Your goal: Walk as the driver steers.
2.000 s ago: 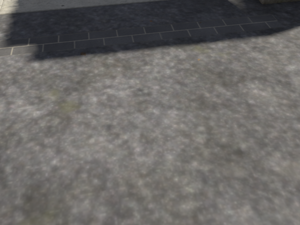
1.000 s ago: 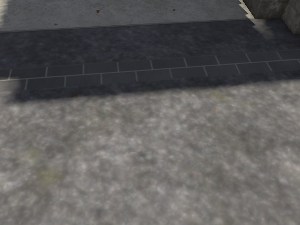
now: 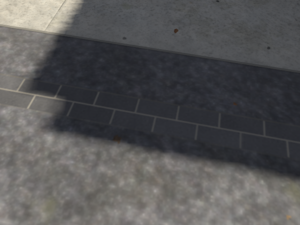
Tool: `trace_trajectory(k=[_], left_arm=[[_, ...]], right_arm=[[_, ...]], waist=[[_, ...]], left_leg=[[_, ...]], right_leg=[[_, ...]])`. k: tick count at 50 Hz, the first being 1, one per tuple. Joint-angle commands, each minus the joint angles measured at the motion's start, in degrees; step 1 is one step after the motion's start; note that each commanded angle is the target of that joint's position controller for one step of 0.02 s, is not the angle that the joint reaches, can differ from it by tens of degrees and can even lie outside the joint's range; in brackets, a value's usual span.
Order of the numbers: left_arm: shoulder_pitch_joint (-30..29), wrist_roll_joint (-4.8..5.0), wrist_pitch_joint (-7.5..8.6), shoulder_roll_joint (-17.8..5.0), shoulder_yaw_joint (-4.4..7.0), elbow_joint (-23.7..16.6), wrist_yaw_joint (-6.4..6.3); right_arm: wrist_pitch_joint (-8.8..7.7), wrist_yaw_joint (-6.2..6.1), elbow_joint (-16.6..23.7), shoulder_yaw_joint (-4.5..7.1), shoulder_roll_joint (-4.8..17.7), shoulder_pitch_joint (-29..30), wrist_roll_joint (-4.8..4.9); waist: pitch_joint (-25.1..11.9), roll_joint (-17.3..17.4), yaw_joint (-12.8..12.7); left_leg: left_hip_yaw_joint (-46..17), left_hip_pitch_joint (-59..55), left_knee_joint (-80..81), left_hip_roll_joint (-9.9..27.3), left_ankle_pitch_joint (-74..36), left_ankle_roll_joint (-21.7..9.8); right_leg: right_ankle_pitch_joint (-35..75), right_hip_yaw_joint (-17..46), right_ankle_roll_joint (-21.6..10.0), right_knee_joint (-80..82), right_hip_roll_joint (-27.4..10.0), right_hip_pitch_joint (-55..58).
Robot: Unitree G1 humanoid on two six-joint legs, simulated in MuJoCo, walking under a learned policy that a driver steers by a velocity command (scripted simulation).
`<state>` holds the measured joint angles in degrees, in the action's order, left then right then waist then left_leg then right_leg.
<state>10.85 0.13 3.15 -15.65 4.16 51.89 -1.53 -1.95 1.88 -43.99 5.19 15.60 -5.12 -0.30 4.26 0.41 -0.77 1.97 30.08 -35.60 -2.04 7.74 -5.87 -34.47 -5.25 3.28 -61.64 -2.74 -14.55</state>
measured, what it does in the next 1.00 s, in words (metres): walks ahead: right foot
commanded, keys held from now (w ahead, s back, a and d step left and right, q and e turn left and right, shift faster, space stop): q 0.14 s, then no key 0.86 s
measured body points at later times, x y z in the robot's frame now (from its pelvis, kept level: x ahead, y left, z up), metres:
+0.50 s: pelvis +0.09 -0.03 +0.02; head +0.11 -0.04 +0.47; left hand +0.15 +0.26 -0.10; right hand +0.29 -0.25 -0.09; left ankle +0.12 +0.07 -0.71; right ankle +0.12 -0.17 -0.72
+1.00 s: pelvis +0.12 -0.04 +0.02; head +0.13 -0.04 +0.47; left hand +0.17 +0.23 -0.11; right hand +0.29 -0.26 -0.10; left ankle +0.12 +0.07 -0.72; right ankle +0.12 -0.17 -0.72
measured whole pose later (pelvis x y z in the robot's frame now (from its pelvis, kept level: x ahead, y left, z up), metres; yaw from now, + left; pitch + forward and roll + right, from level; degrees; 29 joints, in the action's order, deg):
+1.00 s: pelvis +0.12 -0.04 +0.02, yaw +11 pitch -1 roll +0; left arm 10.5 -0.5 1.4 -13.5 1.7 50.5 -0.9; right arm 0.5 -1.1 -45.3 2.6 12.6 -10.3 -0.5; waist 1.7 0.1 -0.7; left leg -5.7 15.7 -32.1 -3.4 15.4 -0.9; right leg -18.6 0.6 0.3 -31.5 0.0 -12.0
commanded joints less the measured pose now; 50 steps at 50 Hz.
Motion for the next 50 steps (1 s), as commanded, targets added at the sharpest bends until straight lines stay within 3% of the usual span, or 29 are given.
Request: trace_trajectory(k=[1,2,3,5,7,10,15,19,21,22,23,24,25,26,28,31,36,50], left_arm=[[-0.55,1.30,1.55,-6.10,0.70,-6.33,0.40],[-1.30,0.25,0.80,-6.45,0.96,-5.59,-0.48],[-1.09,-0.38,-0.13,-7.44,1.44,-5.96,-1.02],[-0.31,-0.74,-1.40,-6.84,1.63,-6.45,-1.32],[-0.52,-1.00,-1.77,-5.55,1.31,-6.81,-1.71],[-1.44,-0.79,-2.50,-5.35,1.12,-6.99,-2.03],[-4.68,-0.41,-2.74,-5.09,0.78,-8.24,-1.82],[-3.89,-0.02,-1.62,-5.11,0.52,-8.18,-0.97],[-0.98,-0.12,-0.98,-4.02,0.24,-7.17,-0.11],[-0.29,-0.82,-0.73,-5.25,0.33,-6.99,0.29],[0.50,-1.96,-0.66,-9.28,0.95,-7.43,0.29],[-2.27,-2.17,-1.03,-10.70,1.28,-7.03,0.24],[-3.54,-1.88,-1.04,-6.53,0.37,-7.58,0.33],[-4.18,-1.49,-0.94,-5.46,0.07,-7.59,0.39],[-3.00,-0.93,-0.62,-6.53,0.20,-7.20,0.46],[-1.61,-1.12,-0.43,-5.93,-0.18,-6.90,0.32],[0.11,-0.70,-0.77,-4.87,-0.58,-6.54,-0.06],[-0.09,-0.60,-1.15,-4.02,-1.16,-3.58,0.42]], right_arm=[[-0.52,-0.51,3.63,2.55,10.33,-7.98,0.82],[-0.34,-0.89,4.32,1.94,8.37,-4.66,1.39],[-0.06,-1.26,4.85,1.68,7.51,-2.82,1.04],[0.16,-1.68,5.61,1.75,7.98,-2.40,-0.17],[0.19,-2.32,5.92,2.19,9.37,-3.54,-0.04],[1.03,-3.37,6.47,1.86,9.06,-4.01,0.31],[2.01,-3.88,6.65,0.83,7.70,-3.34,-0.37],[2.41,-3.42,6.20,-0.10,6.62,-3.90,-0.77],[2.74,-3.30,5.96,-0.95,5.34,-3.39,-0.18],[2.63,-3.30,5.38,-1.28,4.63,-5.40,-0.08],[2.22,-3.26,5.48,-1.58,3.62,-7.75,-0.77],[1.70,-2.85,5.75,-1.34,3.12,-9.74,-0.38],[1.45,-2.69,6.06,-1.12,5.07,-6.53,-1.04],[1.56,-2.60,6.43,-0.79,5.54,-4.03,-0.87],[2.63,-2.50,6.52,-0.91,4.25,-2.24,-1.19],[2.91,-2.26,5.66,-0.84,4.04,-3.69,-0.45],[1.88,-2.42,4.71,-0.95,3.47,-3.80,-0.56],[1.80,-3.33,1.50,-1.03,3.43,-4.59,-0.19]], waist=[[-19.33,1.31,3.46],[-14.58,-1.16,1.87],[-12.74,-0.09,0.24],[-12.26,2.29,-1.07],[-12.96,3.09,-0.92],[-14.19,4.12,-0.07],[-10.89,6.78,1.72],[-10.33,7.55,2.20],[-10.15,6.70,-0.17],[-10.02,5.03,-0.15],[-10.86,-2.19,1.79],[-9.43,-12.26,5.35],[-9.20,-12.29,3.46],[-8.54,-11.13,2.71],[-7.38,-9.72,1.52],[-5.23,-4.79,1.11],[-6.53,0.48,-0.22],[-5.59,-0.04,0.14]], left_leg=[[-29.36,-35.68,13.31,18.34,-25.27,-14.83],[-25.77,-27.65,14.97,16.01,-20.49,-12.34],[-24.05,-21.21,16.24,14.58,-17.95,-11.33],[-22.30,-15.55,17.47,12.54,-18.39,-10.49],[-21.04,-14.96,17.04,11.43,-20.45,-10.07],[-20.93,-16.01,16.92,11.33,-13.39,-8.97],[-21.79,-13.28,18.33,9.82,3.50,-7.19],[-23.21,-14.57,15.66,10.46,0.20,-7.04],[-22.47,-14.17,12.69,8.98,-2.69,-4.89],[-21.33,-12.58,11.13,7.26,-2.20,-2.52],[-17.23,-8.97,4.87,3.18,3.05,0.55],[-9.49,-6.93,3.18,-2.25,11.75,2.98],[-8.63,-10.07,3.24,-0.60,12.07,4.37],[-8.33,-12.17,4.39,-0.12,8.62,4.50],[-8.67,-15.61,6.19,0.41,2.93,4.30],[-10.36,-16.32,7.63,1.68,0.07,2.21],[-12.00,-15.45,8.37,2.83,-3.34,2.02],[-11.98,-18.03,8.03,3.11,-5.27,2.63]], right_leg=[[2.63,9.96,-0.97,-18.16,1.47,-26.22],[6.35,10.05,-0.79,-13.99,-0.64,-24.58],[8.39,10.51,-0.96,-10.53,-1.50,-21.14],[10.38,9.92,-1.02,-6.22,-0.67,-16.90],[12.10,9.85,-0.36,-1.33,0.32,-16.89],[15.77,10.21,0.94,3.29,0.06,-18.01],[18.32,9.85,1.42,12.13,-0.37,-14.99],[15.47,8.34,0.37,21.20,0.54,-8.67],[22.73,6.70,-1.37,34.25,1.62,-1.26],[28.97,8.42,-2.72,38.43,-0.36,3.38],[39.24,15.28,-5.90,38.78,-8.12,7.74],[42.31,20.22,-11.50,39.31,-12.58,5.26],[36.45,22.22,-13.38,41.31,-13.50,1.48],[31.68,20.12,-11.42,41.03,-10.78,0.85],[24.22,16.46,-7.82,40.43,-7.03,-1.36],[19.61,11.04,-4.65,38.03,-2.76,-2.65],[24.60,8.91,-4.61,34.24,-1.03,0.67],[24.93,8.39,-4.27,35.25,0.03,0.93]])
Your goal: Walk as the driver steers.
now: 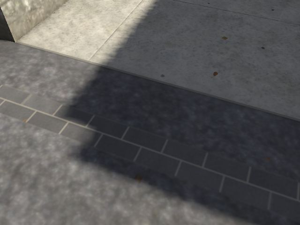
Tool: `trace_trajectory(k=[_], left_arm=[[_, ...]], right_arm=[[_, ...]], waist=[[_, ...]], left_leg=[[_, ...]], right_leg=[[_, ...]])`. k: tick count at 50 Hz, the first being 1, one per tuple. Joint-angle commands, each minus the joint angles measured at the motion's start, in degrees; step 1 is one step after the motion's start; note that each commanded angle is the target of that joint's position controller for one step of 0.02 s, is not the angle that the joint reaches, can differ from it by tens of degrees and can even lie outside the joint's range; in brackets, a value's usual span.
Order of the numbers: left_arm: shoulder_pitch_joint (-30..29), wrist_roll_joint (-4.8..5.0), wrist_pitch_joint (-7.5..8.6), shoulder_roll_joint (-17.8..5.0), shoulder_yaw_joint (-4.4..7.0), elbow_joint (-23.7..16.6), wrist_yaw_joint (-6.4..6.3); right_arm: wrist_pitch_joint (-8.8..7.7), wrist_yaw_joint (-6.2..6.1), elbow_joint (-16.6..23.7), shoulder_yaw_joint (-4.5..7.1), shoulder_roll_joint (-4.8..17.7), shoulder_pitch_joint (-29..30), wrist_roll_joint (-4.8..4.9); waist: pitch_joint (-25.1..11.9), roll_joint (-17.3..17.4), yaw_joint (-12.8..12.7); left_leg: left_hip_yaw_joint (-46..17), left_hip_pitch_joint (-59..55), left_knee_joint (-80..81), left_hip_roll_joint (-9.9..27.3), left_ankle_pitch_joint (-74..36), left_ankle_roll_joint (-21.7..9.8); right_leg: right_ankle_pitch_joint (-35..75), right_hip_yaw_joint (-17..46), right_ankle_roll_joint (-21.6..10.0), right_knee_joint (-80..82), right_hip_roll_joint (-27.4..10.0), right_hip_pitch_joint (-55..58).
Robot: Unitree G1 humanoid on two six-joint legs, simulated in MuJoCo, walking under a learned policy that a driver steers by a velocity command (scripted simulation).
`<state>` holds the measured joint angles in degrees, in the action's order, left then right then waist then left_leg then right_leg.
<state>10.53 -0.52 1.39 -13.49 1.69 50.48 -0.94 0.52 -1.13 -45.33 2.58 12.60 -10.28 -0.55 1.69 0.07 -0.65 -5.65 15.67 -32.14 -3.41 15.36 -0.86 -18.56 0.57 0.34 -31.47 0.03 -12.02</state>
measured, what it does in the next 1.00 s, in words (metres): stands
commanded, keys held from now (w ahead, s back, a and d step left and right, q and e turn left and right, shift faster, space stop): no key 0.96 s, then w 0.04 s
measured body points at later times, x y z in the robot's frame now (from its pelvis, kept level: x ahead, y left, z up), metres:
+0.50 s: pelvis +0.00 -0.01 +0.00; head +0.01 -0.01 +0.45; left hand +0.05 +0.24 -0.14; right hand +0.08 -0.27 -0.14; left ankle +0.02 +0.11 -0.73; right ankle -0.02 -0.12 -0.73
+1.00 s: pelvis +0.00 -0.02 +0.01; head +0.01 -0.02 +0.46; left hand +0.02 +0.22 -0.15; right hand +0.04 -0.27 -0.15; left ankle +0.02 +0.11 -0.73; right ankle -0.02 -0.12 -0.73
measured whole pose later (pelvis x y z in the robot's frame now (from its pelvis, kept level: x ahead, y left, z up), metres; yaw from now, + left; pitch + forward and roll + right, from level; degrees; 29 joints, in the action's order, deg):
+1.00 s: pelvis +0.00 -0.02 +0.01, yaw +0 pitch -1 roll +0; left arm 16.0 -0.2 1.6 -11.3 0.3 60.7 -1.5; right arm 0.6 -2.6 -63.3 1.6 11.7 -11.4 0.0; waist 2.1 0.2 -0.2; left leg -6.3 13.1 -27.8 -1.3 13.4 1.2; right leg -16.6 -0.2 -1.7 -27.7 1.7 -9.7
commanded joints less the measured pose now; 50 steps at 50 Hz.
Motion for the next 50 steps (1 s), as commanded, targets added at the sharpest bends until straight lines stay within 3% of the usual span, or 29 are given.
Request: trace_trajectory(k=[1,30,48,49,50], left_arm=[[0.31,0.06,0.61,-6.18,1.29,-1.83,-0.20],[4.84,0.22,0.61,-4.94,0.16,6.86,-0.74],[8.13,0.31,0.56,-3.58,-0.50,8.92,-0.64],[9.19,0.28,0.48,-3.16,-0.60,9.52,-0.70],[9.65,0.60,0.28,-4.29,-0.19,9.70,-0.88]], right_arm=[[-0.66,-0.36,2.50,1.57,6.38,0.59,0.07],[-0.43,-1.33,-11.49,0.87,5.67,-0.25,0.47],[-0.28,-1.62,-16.43,-0.11,4.85,-2.05,0.56],[-0.23,-1.65,-17.06,-0.35,4.04,-3.08,0.53],[-0.21,-1.71,-17.21,-0.36,3.95,-3.18,0.74]], waist=[[-2.88,0.23,0.03],[0.14,-0.03,0.23],[0.91,-0.23,0.47],[-0.40,-0.71,0.49],[0.56,-1.93,0.20]], left_leg=[[-4.28,-3.74,4.63,4.45,-12.82,-2.32],[-1.87,-5.16,7.25,3.40,-10.56,-0.63],[-0.97,-4.71,7.89,3.36,-10.26,0.07],[0.03,-5.20,7.65,2.55,-5.32,0.08],[1.87,-3.40,5.67,0.90,2.31,-0.07]], right_leg=[[8.84,2.56,-1.31,5.24,-2.70,-1.64],[5.84,2.11,-2.09,9.35,-1.64,-1.93],[6.94,2.24,-2.65,10.43,-1.47,-1.62],[0.91,2.20,-2.85,11.34,-1.22,-1.11],[-8.47,3.24,-3.77,12.55,-1.35,-1.51]])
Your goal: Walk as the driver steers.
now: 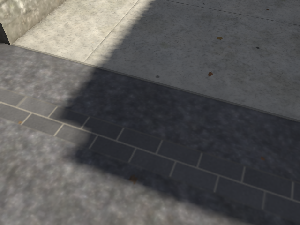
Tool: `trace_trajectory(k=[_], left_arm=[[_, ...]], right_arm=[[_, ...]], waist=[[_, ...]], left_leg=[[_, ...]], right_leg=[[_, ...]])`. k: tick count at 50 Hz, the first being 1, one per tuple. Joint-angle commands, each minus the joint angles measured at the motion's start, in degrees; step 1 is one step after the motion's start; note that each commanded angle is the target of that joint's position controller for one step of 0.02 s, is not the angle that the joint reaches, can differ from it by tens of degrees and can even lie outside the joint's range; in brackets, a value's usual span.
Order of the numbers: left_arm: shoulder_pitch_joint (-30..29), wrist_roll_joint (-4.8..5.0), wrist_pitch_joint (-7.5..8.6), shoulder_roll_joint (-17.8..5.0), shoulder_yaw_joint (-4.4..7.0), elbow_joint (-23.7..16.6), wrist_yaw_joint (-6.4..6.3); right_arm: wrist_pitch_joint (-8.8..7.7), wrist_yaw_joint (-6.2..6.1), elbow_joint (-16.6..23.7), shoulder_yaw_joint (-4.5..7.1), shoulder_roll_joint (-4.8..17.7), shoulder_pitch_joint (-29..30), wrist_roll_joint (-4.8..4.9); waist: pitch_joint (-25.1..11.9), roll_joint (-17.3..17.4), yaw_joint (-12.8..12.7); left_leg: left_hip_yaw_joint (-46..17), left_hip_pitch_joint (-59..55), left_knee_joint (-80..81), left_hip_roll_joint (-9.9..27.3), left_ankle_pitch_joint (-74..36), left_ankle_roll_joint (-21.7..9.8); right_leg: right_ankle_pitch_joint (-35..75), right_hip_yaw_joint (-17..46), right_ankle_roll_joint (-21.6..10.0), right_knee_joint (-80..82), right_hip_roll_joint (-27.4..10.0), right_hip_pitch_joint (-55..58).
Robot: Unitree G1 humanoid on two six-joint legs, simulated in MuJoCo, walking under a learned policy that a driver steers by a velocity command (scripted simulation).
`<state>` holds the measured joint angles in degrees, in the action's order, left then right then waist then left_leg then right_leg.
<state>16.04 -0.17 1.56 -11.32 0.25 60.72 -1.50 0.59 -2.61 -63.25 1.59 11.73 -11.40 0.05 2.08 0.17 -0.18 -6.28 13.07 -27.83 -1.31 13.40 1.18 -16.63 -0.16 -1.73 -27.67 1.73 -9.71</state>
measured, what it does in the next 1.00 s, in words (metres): walks ahead, turning right: left foot, then right foot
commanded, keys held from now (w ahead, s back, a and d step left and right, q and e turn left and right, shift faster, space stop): w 0.42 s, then w+e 0.58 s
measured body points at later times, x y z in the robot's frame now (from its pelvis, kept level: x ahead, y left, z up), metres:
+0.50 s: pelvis +0.14 +0.06 +0.01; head +0.15 +0.08 +0.46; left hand +0.27 +0.32 -0.12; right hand +0.08 -0.18 -0.13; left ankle +0.06 +0.15 -0.74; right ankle +0.22 -0.10 -0.66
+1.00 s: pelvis +0.43 -0.01 +0.01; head +0.46 -0.03 +0.46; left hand +0.56 +0.23 -0.12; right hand +0.53 -0.31 -0.09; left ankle +0.57 +0.15 -0.66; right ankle +0.43 -0.07 -0.74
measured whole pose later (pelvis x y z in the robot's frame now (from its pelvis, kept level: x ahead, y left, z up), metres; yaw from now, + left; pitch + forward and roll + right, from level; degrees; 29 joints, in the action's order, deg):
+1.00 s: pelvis +0.43 -0.01 +0.01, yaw -16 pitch +1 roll -1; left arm 17.0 0.5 4.3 -14.8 3.4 48.0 1.3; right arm -7.1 -1.0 -46.0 2.4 16.6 -6.4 -0.9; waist 1.6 1.5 -2.0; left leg -5.3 37.5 -56.1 6.8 11.8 1.4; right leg -8.1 3.3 -6.8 -18.9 8.1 -11.7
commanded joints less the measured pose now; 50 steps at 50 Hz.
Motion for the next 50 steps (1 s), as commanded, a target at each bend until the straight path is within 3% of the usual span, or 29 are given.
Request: trace_trajectory(k=[1,3,5,8,10,12,13,14,15,16,17,18,20,22,25,28,32,35,37,38,39,40,41,42,43,44,46,48,50], left_arm=[[4.32,0.70,-0.06,-8.70,1.97,-0.83,-0.57],[6.97,1.25,0.32,-12.39,3.27,-1.00,-0.84],[6.51,0.84,1.47,-12.50,3.79,-1.71,-0.76],[4.72,1.64,2.27,-10.94,3.75,-3.26,-0.11],[3.14,2.29,1.86,-11.89,3.98,-3.86,0.12],[3.28,2.27,1.48,-11.68,3.82,-4.35,0.31],[1.55,1.98,1.86,-9.79,3.17,-5.19,0.49],[0.17,0.62,2.46,-5.07,1.84,-6.82,1.03],[0.53,1.96,3.54,-3.81,1.86,-8.88,0.84],[-1.10,3.30,4.39,-7.19,2.41,-9.53,0.90],[-2.26,3.57,5.00,-8.41,2.65,-9.73,1.42],[-1.88,2.83,5.22,-8.44,2.89,-9.11,1.50],[-2.50,1.58,5.06,-9.35,3.69,-9.06,1.79],[-3.22,1.45,4.30,-7.30,3.43,-9.20,2.28],[-10.12,1.60,3.57,-5.32,2.62,-12.37,2.48],[-16.64,1.81,3.55,-4.25,1.74,-15.24,3.09],[-21.50,1.97,3.63,-4.56,1.40,-18.27,4.70],[-18.15,1.71,3.80,-7.29,2.68,-18.99,5.72],[-2.82,2.02,3.30,-12.34,5.54,-15.37,5.60],[5.73,1.70,2.61,-16.79,7.15,-13.95,4.56],[6.47,1.34,2.66,-20.29,7.48,-14.17,4.42],[8.09,0.95,2.65,-15.34,6.46,-13.66,3.85],[4.56,0.76,3.15,-13.46,5.93,-14.03,3.48],[-0.56,0.82,3.69,-11.96,5.42,-15.49,3.61],[-4.33,0.48,3.94,-10.60,4.99,-16.78,3.85],[-6.22,-0.11,4.04,-9.82,4.61,-17.60,3.79],[-6.23,0.63,3.92,-10.05,4.60,-17.79,3.42],[-4.13,0.79,3.92,-11.76,5.05,-17.69,2.50],[-1.70,0.97,3.61,-13.20,5.55,-17.55,1.64]], right_arm=[[-0.51,-0.23,1.02,0.77,5.17,-1.66,0.41],[-2.13,0.33,3.30,0.54,4.79,2.00,0.66],[-3.87,1.18,4.65,0.71,5.14,4.30,1.17],[-5.61,2.17,5.14,1.00,5.25,4.08,1.86],[-6.20,2.55,3.86,1.18,4.36,1.17,1.84],[-5.78,2.55,0.05,2.11,4.91,-7.82,1.72],[-5.60,2.33,-1.03,2.72,6.27,-13.00,1.74],[-5.54,1.87,-1.71,3.67,11.16,-20.36,1.46],[-6.30,2.75,-2.19,4.00,15.09,-23.79,0.42],[-7.29,3.12,-0.87,2.87,12.03,-17.67,0.30],[-7.87,3.45,1.08,1.90,8.79,-12.59,0.42],[-7.99,3.89,2.45,1.33,8.00,-9.27,0.35],[-7.37,3.98,3.10,0.50,5.98,-8.60,0.07],[-6.85,3.27,2.31,0.42,6.53,-12.03,-0.28],[-6.49,2.02,2.55,0.60,8.21,-13.10,-0.80],[-6.66,1.39,3.04,0.68,9.19,-13.97,-0.65],[-6.24,1.34,2.69,0.98,9.42,-15.88,0.04],[-5.09,0.89,4.40,1.70,11.73,-13.57,-0.29],[-3.80,0.43,6.34,2.01,12.95,-11.56,-0.85],[-4.22,0.41,8.27,1.44,12.18,-12.07,-1.46],[-6.35,2.20,10.09,-1.45,2.23,-19.04,-2.08],[-9.26,3.13,10.93,-0.08,8.13,-12.13,0.41],[-10.65,3.35,13.77,0.79,11.17,-6.23,2.37],[-11.22,2.82,14.56,0.83,11.39,-3.78,1.97],[-10.87,2.20,14.41,1.46,11.47,-3.34,1.04],[-9.92,1.99,14.74,1.84,11.38,-4.89,0.55],[-8.29,1.77,16.03,1.99,9.69,-5.59,-0.30],[-7.44,1.38,18.34,1.87,8.92,-1.38,-1.30],[-7.36,1.24,20.51,1.61,8.23,4.32,-1.48]], waist=[[1.73,-4.50,-0.73],[5.54,-9.71,-2.47],[8.85,-8.58,-2.63],[6.91,-6.30,-1.34],[4.35,-6.52,0.85],[1.38,-5.12,4.11],[0.16,-1.63,6.70],[-3.68,12.41,8.44],[-4.35,18.85,7.85],[1.12,9.85,5.25],[4.14,6.36,3.70],[4.28,4.43,2.25],[3.75,4.46,1.23],[2.82,4.90,1.50],[4.29,3.25,2.60],[5.32,3.66,4.05],[6.46,2.88,4.04],[0.99,5.61,0.08],[-8.39,6.78,-7.87],[-14.24,0.70,-10.48],[-22.48,-14.38,-3.49],[-23.45,-9.02,-7.59],[-13.47,-7.70,-6.70],[-8.91,0.01,-3.98],[-5.75,3.05,-1.29],[-4.96,2.09,1.02],[-3.15,0.07,2.73],[-1.37,-1.05,2.08],[-0.45,-1.83,0.16]], left_leg=[[4.70,2.74,-2.28,-2.90,12.31,-2.38],[6.94,12.06,-12.84,-1.67,12.76,-2.84],[4.85,18.61,-21.43,2.96,12.59,-3.65],[5.28,18.45,-14.87,5.19,13.01,-4.72],[9.77,5.13,-4.10,2.18,5.32,-4.16],[12.22,-9.97,-0.05,-1.42,-0.78,-2.97],[6.57,-16.61,2.61,2.01,1.25,-4.22],[-12.22,-22.90,9.90,15.01,6.51,-8.44],[-35.59,-24.79,18.94,24.24,18.94,-17.09],[-35.08,-20.44,19.21,25.11,24.37,-17.69],[-27.39,-17.69,19.15,22.06,21.77,-15.24],[-20.47,-15.51,19.54,19.03,14.42,-13.14],[-10.09,-13.00,19.99,14.68,-0.28,-10.37],[-4.27,-13.13,20.14,13.09,-11.06,-10.48],[1.48,-11.19,21.55,12.54,-17.04,-10.56],[6.42,-8.86,23.84,12.01,-16.91,-9.82],[10.37,-15.45,21.93,14.72,-22.92,-9.22],[13.18,-21.72,10.60,16.02,-52.47,-7.49],[15.25,-17.96,-11.12,14.14,-61.77,-5.33],[15.26,-2.76,-28.76,11.66,-44.36,-3.67],[9.30,22.59,-50.74,-1.85,13.86,-0.28],[-1.28,29.10,-56.98,-1.09,16.57,-2.32],[-0.89,33.58,-55.57,2.08,11.82,-3.84],[-0.51,30.77,-50.72,4.84,6.90,-4.23],[0.12,26.79,-46.21,6.36,5.02,-3.69],[-0.31,22.54,-44.02,7.68,4.33,-3.14],[0.76,20.22,-37.94,8.67,4.31,-1.30],[2.57,20.49,-30.46,8.17,-0.67,0.86],[3.40,20.17,-20.12,6.65,-9.54,1.90]], right_leg=[[-20.38,7.34,-3.77,10.71,-4.89,-4.32],[-33.07,22.38,-10.24,18.70,-15.93,-3.22],[-27.82,29.26,-13.71,21.52,-21.90,-2.74],[-15.95,21.40,-10.43,19.58,-18.63,1.68],[-10.98,13.02,-8.28,16.40,-13.68,-3.84],[-9.13,9.26,-7.18,10.26,-10.19,-11.58],[-4.16,6.13,-5.28,1.43,-7.74,-16.34],[-6.88,-1.30,-1.37,-20.91,-2.60,-23.36],[-15.92,1.40,-1.07,-34.75,1.96,-34.72],[-12.96,5.58,-2.34,-42.67,-2.80,-39.83],[-6.01,6.15,-3.51,-43.63,-5.37,-41.63],[-0.77,5.07,-3.58,-41.90,-7.21,-40.01],[5.37,3.52,-2.64,-36.16,-9.18,-35.80],[8.55,1.36,-1.01,-33.66,-9.06,-35.07],[14.06,0.72,0.43,-24.37,-8.43,-35.91],[20.69,-1.45,-0.06,-13.59,-6.37,-31.03],[20.28,-2.22,-2.77,-6.98,-4.97,-30.02],[13.10,-5.92,-5.97,-7.26,-0.65,-22.44],[12.11,-6.76,-8.79,-5.16,3.31,-2.80],[9.31,7.25,-12.02,-4.44,-4.98,15.33],[-3.21,42.38,-24.37,2.62,-20.75,35.13],[-6.50,48.99,-22.85,10.80,-20.31,35.63],[-2.14,39.88,-19.47,11.99,-18.60,28.10],[5.02,32.60,-17.69,13.00,-16.16,17.75],[11.49,27.10,-16.57,13.88,-13.84,8.86],[14.89,23.72,-16.26,15.22,-12.12,3.11],[17.45,20.14,-16.36,16.87,-10.63,-3.33],[19.13,16.65,-16.21,17.95,-8.95,-8.07],[18.02,14.44,-14.42,17.44,-6.70,-9.73]])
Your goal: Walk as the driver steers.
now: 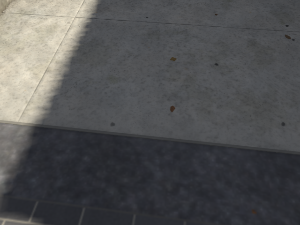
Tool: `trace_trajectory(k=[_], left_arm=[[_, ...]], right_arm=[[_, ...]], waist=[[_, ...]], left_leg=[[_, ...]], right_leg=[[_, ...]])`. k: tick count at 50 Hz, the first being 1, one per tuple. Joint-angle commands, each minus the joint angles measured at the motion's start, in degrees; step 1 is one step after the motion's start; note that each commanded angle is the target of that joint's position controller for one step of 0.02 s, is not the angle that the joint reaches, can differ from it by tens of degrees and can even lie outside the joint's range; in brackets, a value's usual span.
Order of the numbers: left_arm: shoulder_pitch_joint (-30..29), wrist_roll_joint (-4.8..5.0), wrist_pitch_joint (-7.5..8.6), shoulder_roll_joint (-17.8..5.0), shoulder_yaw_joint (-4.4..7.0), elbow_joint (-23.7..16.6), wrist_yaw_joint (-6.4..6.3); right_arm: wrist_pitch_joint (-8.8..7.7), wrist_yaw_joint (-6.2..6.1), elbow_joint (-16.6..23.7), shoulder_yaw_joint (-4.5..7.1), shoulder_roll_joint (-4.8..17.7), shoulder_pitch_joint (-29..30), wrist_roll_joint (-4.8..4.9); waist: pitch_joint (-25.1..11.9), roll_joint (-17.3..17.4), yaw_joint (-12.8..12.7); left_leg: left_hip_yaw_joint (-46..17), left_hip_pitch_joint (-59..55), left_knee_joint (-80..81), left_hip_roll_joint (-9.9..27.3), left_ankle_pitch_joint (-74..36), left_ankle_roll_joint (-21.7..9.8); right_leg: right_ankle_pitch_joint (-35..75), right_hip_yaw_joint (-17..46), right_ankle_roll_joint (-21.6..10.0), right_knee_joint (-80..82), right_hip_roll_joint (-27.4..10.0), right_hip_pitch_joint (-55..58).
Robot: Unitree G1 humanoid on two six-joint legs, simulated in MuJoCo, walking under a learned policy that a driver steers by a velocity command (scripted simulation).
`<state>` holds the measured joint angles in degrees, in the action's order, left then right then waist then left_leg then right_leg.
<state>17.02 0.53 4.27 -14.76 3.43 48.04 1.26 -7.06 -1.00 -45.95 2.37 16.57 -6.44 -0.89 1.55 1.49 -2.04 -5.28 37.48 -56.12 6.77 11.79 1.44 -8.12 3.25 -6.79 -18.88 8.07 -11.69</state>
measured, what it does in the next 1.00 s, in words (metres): walks ahead, turning right: left foot, then right foot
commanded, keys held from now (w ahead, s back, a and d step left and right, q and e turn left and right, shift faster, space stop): w+e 0.56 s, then w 0.20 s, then w+q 0.24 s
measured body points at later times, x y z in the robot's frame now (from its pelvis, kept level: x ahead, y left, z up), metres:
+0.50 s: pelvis +0.28 +0.04 +0.00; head +0.31 +0.04 +0.45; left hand +0.51 +0.26 -0.10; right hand +0.25 -0.24 -0.11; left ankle +0.29 +0.15 -0.74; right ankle +0.30 -0.13 -0.66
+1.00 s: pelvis +0.52 -0.12 +0.00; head +0.53 -0.14 +0.45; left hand +0.70 +0.10 -0.11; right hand +0.52 -0.42 -0.12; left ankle +0.64 +0.02 -0.66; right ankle +0.48 -0.19 -0.74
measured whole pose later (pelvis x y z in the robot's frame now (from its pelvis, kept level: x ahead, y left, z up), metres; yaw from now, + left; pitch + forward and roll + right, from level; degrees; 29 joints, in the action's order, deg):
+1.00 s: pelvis +0.52 -0.12 +0.00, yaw -22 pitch +1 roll -1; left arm 17.2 -0.8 5.3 -14.5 3.8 43.2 1.5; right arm -3.1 0.2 -46.7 3.5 17.7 -12.3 1.7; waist 1.2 3.0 -1.1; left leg -4.1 37.8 -62.1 6.6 11.8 0.5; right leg -10.9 -6.0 -4.1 -18.1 3.1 -8.6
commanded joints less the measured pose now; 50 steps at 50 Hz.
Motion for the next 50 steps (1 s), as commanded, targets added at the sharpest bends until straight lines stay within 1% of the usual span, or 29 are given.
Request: trace_trajectory(k=[1,4,7,9,10,11,12,13,14,15,16,17,19,23,28,31,33,35,36,37,38,39,40,41,42,43,44,46,50], left_arm=[[-1.52,0.49,0.65,-9.92,2.47,-4.77,-1.37],[2.13,0.92,0.08,-10.23,2.64,-4.06,-1.59],[4.07,1.27,-0.57,-9.31,2.46,-3.72,-1.91],[3.75,0.87,-1.06,-9.69,2.65,-4.21,-2.28],[2.98,0.75,-1.30,-9.36,2.56,-4.63,-2.34],[2.30,0.50,-1.29,-7.73,1.95,-5.30,-2.21],[1.79,-0.30,-1.00,-4.40,0.68,-6.67,-1.89],[10.28,1.26,-0.34,-0.85,-0.50,-8.22,-1.61],[10.27,2.12,-0.32,-7.00,0.39,-7.19,-1.82],[4.19,1.90,-0.69,-10.65,1.45,-7.79,-1.87],[1.00,1.26,-1.01,-10.13,1.56,-8.59,-2.03],[-0.95,0.65,-1.04,-9.27,1.71,-9.42,-1.90],[-0.21,1.26,-1.67,-6.84,1.67,-10.01,-1.33],[-3.12,0.87,-2.57,-4.37,1.15,-12.67,-1.00],[-10.47,0.79,-1.80,-3.27,0.52,-14.88,0.51],[-15.68,0.86,-1.47,-2.29,-0.03,-16.93,1.35],[-17.41,0.94,-1.32,-3.01,0.12,-18.17,1.76],[-15.79,0.52,-1.27,-4.89,0.97,-18.48,1.91],[-10.59,0.27,-1.32,-6.71,2.03,-17.29,1.76],[-1.50,0.28,-1.46,-9.42,3.65,-14.48,1.24],[8.26,0.07,-1.97,-14.16,5.20,-12.55,0.14],[7.38,-0.07,-1.69,-18.84,5.24,-12.52,-0.02],[8.91,-0.30,-1.18,-13.37,3.84,-13.02,0.14],[6.29,-0.55,-0.62,-11.36,3.02,-12.12,0.28],[2.60,-0.27,-0.25,-9.84,2.49,-11.77,0.30],[-0.67,-0.52,0.06,-7.87,1.99,-11.71,0.47],[-2.72,-0.92,0.52,-6.32,1.59,-11.77,0.56],[-3.83,-0.96,1.80,-6.03,1.80,-10.67,0.60],[-2.74,-1.62,2.67,-6.67,2.26,-7.95,-0.47]], right_arm=[[0.17,-0.28,3.99,0.58,2.75,1.86,-0.43],[-0.23,0.31,6.36,0.29,2.43,7.58,0.63],[-0.74,1.03,8.12,0.93,4.84,9.65,1.25],[-1.44,1.50,8.38,1.53,6.38,8.58,1.44],[-1.77,1.51,7.70,1.93,6.96,5.43,1.43],[-2.07,1.20,6.51,2.78,8.60,-0.48,0.91],[-2.16,0.68,5.76,3.68,11.83,-9.79,0.00],[-1.07,0.70,3.69,4.99,16.06,-15.45,-0.33],[-0.59,1.02,4.48,3.93,10.56,-14.80,0.78],[-0.20,0.86,5.44,2.95,6.79,-12.24,0.94],[0.21,0.87,5.81,2.52,6.03,-9.26,0.53],[0.47,0.94,5.46,2.17,4.98,-7.38,0.30],[0.32,1.05,4.85,1.97,4.16,-6.27,-0.01],[-0.30,1.20,3.29,3.04,6.33,-7.02,0.65],[0.63,0.70,1.93,3.58,8.37,-8.06,0.82],[1.33,0.88,0.12,3.72,9.46,-11.78,1.67],[1.96,1.09,-0.93,3.98,10.43,-13.08,2.41],[2.61,0.95,-1.44,4.30,11.97,-12.85,2.88],[2.99,0.76,-1.66,4.32,12.56,-12.33,2.95],[3.21,0.46,-1.73,3.77,11.59,-12.51,2.78],[2.86,0.27,-0.18,2.42,8.71,-12.81,1.13],[1.58,1.23,1.21,-0.03,1.57,-19.85,0.57],[0.40,1.76,0.13,1.31,7.36,-14.83,2.94],[0.10,1.93,2.23,1.87,8.80,-9.42,4.53],[0.12,1.55,2.36,1.63,7.94,-7.89,3.81],[0.55,1.33,2.01,1.91,7.75,-7.57,2.63],[1.50,1.42,1.24,2.09,7.41,-9.84,2.58],[3.23,1.34,0.20,1.89,5.11,-12.37,2.80],[4.12,1.03,1.60,1.93,3.76,-7.93,2.43]], waist=[[0.02,-3.61,0.94],[-0.98,-5.25,-1.88],[-1.77,-6.16,-2.05],[-2.26,-7.49,-0.73],[-3.15,-8.37,1.13],[-6.86,-8.10,4.08],[-14.93,-3.24,8.14],[-22.68,16.16,4.82],[-20.05,12.74,5.86],[-12.17,6.31,7.42],[-7.41,2.01,6.48],[-3.77,1.83,5.38],[-1.87,4.66,3.31],[-0.79,3.20,2.84],[0.52,2.18,5.16],[2.21,1.56,6.90],[3.15,2.01,6.49],[1.36,3.57,3.94],[-2.14,4.07,0.28],[-7.38,3.18,-4.30],[-14.58,-2.99,-7.85],[-22.46,-16.45,-1.30],[-24.41,-8.83,-5.73],[-14.90,-7.85,-5.38],[-10.02,-4.79,-2.93],[-6.87,-4.76,-0.84],[-5.92,-5.85,1.34],[-4.86,-5.76,3.15],[-0.44,-4.31,2.63]], left_leg=[[2.60,-5.73,13.68,-2.56,-12.30,1.68],[3.07,-10.01,23.28,-5.61,-19.62,1.68],[0.71,-9.70,28.19,-6.22,-15.99,0.81],[0.33,-11.64,29.85,-6.51,-10.27,-0.63],[1.09,-15.76,31.56,-6.67,-8.88,-1.85],[0.72,-25.13,32.61,-5.17,-8.73,-4.00],[-7.49,-40.14,30.88,4.24,-6.26,-7.98],[-33.18,-60.03,34.46,17.41,4.31,-17.61],[-39.51,-58.93,37.35,18.60,16.15,-16.82],[-30.27,-51.98,38.23,15.85,15.19,-13.82],[-22.44,-44.52,39.21,13.18,7.49,-12.11],[-17.10,-38.79,40.73,10.78,1.20,-11.65],[-9.41,-32.64,43.93,7.88,-3.71,-10.92],[-1.39,-31.62,47.03,8.50,-12.89,-12.96],[8.48,-33.69,47.04,6.94,-16.97,-10.92],[10.00,-35.74,46.80,8.02,-16.82,-10.64],[10.15,-38.99,45.54,9.68,-19.78,-10.38],[11.36,-41.53,40.09,10.39,-34.87,-9.58],[13.09,-41.27,32.96,9.50,-43.89,-8.52],[15.38,-36.56,22.14,7.30,-46.29,-6.90],[16.19,-22.00,4.19,4.70,-27.09,-4.40],[10.28,-0.89,-15.22,-5.71,21.74,-1.57],[0.33,3.65,-21.52,-4.90,22.66,-2.31],[0.91,7.56,-21.73,-2.81,18.07,-2.90],[1.35,5.99,-17.64,-0.22,12.66,-3.02],[1.36,3.45,-14.46,1.26,9.38,-2.66],[0.47,-0.42,-13.17,2.36,6.65,-2.49],[0.08,-3.23,-11.47,2.33,3.75,-1.69],[-2.23,2.92,-3.40,1.14,-6.41,-0.33]], right_leg=[[8.35,10.05,-8.10,7.85,-11.83,-8.08],[4.75,11.50,-5.85,5.99,-11.79,-6.77],[2.28,16.91,-5.06,0.88,-14.07,0.63],[3.53,20.48,-4.47,-3.05,-15.61,4.31],[5.37,21.06,-3.76,-5.59,-15.09,4.57],[8.07,19.50,-2.12,-11.88,-12.40,2.86],[2.64,14.66,0.06,-27.24,-8.91,-4.11],[-23.37,6.59,3.91,-45.27,-1.05,-25.00],[-25.12,7.71,4.49,-53.81,-6.03,-32.90],[-19.66,7.08,4.99,-56.25,-8.06,-35.10],[-15.18,5.14,5.61,-55.53,-10.04,-33.54],[-12.26,4.88,5.91,-52.81,-11.51,-32.48],[-9.84,3.60,5.99,-49.96,-13.73,-28.47],[-5.10,2.58,7.03,-43.75,-15.11,-30.93],[8.50,-0.77,6.48,-28.03,-14.37,-28.78],[7.89,-3.03,5.12,-21.08,-12.78,-26.37],[3.58,-3.85,3.51,-18.03,-11.72,-25.78],[-1.88,-6.05,1.30,-15.53,-9.02,-20.35],[-1.42,-7.49,-0.10,-13.12,-6.88,-12.17],[2.71,-8.28,-1.72,-10.50,-4.78,2.01],[6.94,4.40,-4.86,-12.95,-14.09,20.85],[-2.73,34.90,-14.59,-6.37,-29.31,35.80],[-5.35,38.51,-13.85,-1.51,-30.78,34.34],[0.22,27.81,-11.18,-0.85,-28.78,27.17],[5.43,20.32,-9.08,-0.08,-26.22,18.83],[8.60,15.19,-7.91,1.63,-24.15,12.06],[9.66,11.52,-7.16,3.94,-22.74,7.55],[10.46,7.31,-7.43,7.99,-22.42,3.19],[14.04,-1.23,-5.83,11.10,-21.43,3.34]])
